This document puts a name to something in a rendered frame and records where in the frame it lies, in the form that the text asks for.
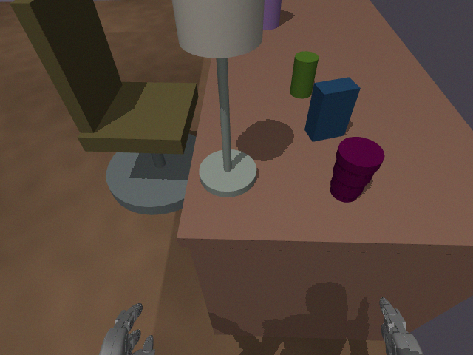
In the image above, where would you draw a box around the left robot hand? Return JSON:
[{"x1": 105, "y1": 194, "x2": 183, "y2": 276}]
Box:
[{"x1": 99, "y1": 303, "x2": 155, "y2": 355}]

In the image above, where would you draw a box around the office chair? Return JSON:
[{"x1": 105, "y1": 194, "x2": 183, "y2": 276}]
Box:
[{"x1": 10, "y1": 0, "x2": 198, "y2": 215}]

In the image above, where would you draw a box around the desk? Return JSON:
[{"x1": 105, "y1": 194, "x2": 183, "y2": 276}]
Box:
[{"x1": 177, "y1": 0, "x2": 473, "y2": 341}]

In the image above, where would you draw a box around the desk lamp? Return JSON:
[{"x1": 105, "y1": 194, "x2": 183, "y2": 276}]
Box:
[{"x1": 172, "y1": 0, "x2": 265, "y2": 197}]

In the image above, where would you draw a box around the right robot hand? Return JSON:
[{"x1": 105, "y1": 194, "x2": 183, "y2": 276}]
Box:
[{"x1": 380, "y1": 297, "x2": 424, "y2": 355}]

